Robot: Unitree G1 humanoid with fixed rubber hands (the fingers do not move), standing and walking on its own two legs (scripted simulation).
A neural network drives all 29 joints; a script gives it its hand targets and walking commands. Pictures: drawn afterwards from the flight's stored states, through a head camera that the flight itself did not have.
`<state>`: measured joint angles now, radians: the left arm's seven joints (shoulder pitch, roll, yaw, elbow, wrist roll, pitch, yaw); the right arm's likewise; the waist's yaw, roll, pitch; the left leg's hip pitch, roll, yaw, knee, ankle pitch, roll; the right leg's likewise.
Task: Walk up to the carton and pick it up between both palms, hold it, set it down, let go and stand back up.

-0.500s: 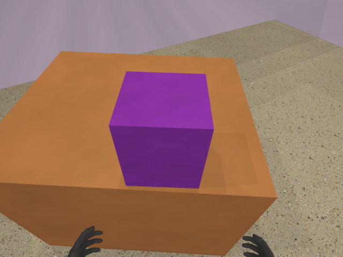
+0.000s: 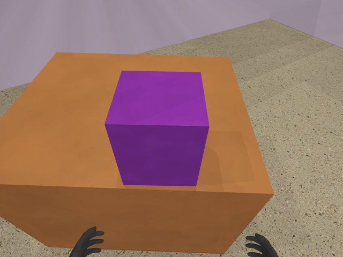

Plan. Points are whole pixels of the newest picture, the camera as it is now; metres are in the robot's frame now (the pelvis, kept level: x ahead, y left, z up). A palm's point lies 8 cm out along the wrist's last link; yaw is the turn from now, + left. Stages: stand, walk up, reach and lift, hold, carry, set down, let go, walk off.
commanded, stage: stand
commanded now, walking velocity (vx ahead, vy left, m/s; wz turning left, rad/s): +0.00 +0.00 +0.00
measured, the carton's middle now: (160, 130) +0.45 +0.05 +0.05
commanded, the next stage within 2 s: none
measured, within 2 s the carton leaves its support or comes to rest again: neither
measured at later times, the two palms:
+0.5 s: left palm out of the picture +0.07 +0.25 -0.13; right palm out of the picture -0.02 -0.22 -0.15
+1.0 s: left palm out of the picture +0.04 +0.25 -0.14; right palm out of the picture -0.05 -0.20 -0.16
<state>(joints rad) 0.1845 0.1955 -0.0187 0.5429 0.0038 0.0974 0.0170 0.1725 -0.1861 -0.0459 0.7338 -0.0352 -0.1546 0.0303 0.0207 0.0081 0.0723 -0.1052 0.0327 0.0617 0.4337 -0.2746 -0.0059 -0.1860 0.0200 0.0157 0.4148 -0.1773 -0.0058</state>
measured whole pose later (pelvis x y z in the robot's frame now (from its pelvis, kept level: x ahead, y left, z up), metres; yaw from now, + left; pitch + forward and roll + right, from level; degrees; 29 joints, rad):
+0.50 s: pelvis -0.01 +0.03 -0.02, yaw -6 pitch +1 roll +0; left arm 0.36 0.16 0.00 0.75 0.03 -0.01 0.00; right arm 0.32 -0.22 -0.04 0.94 -0.03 0.04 0.01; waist -0.02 0.02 -0.01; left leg -0.25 0.03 0.17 0.61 -0.37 0.04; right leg -0.38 0.02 0.12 0.60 -0.23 0.04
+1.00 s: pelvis -0.01 +0.04 -0.01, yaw -7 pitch -1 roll +1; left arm 0.36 0.14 0.01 0.92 0.03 0.00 0.04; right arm 0.30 -0.20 -0.05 1.06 -0.02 0.04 -0.03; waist -0.03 0.02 0.00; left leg -0.19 0.01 0.21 0.55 -0.35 0.06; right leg -0.35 0.02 0.16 0.58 -0.22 0.05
